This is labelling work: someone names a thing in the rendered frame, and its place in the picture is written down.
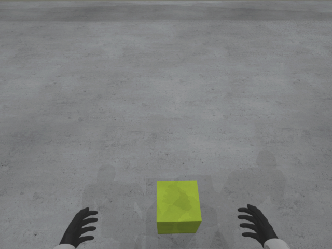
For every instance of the left robot hand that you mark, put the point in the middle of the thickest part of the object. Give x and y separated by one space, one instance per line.
75 230

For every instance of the right robot hand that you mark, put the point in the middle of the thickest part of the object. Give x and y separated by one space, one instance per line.
261 226

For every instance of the robot right forearm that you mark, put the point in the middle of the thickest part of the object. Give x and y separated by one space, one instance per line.
275 244

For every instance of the carton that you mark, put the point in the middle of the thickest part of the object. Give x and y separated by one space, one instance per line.
178 207

